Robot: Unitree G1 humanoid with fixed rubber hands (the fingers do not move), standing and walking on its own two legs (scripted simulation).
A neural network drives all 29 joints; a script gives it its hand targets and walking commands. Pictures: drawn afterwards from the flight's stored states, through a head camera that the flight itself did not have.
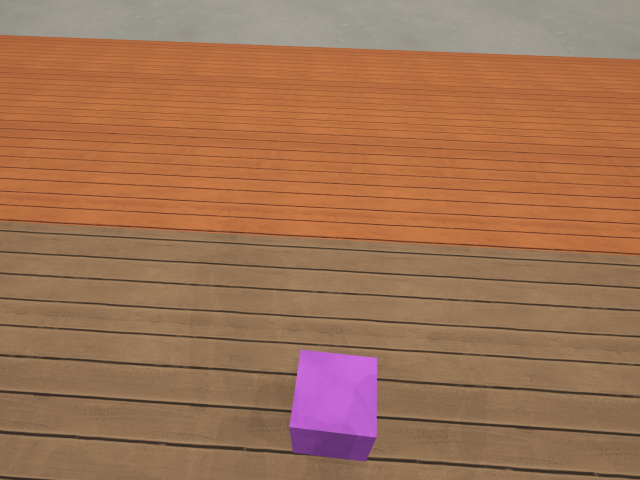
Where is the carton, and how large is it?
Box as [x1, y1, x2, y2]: [289, 350, 376, 461]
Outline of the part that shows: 301,350 289,426 293,452 365,461 376,437 376,358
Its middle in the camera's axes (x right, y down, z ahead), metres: +0.04 +0.48 +1.08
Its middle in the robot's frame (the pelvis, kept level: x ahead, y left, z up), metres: +0.42 -0.04 -0.65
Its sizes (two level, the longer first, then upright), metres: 0.210 0.200 0.250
